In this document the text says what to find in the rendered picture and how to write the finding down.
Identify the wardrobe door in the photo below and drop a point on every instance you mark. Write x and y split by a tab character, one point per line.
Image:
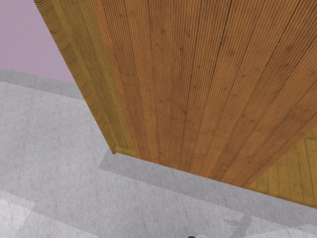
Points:
80	24
221	89

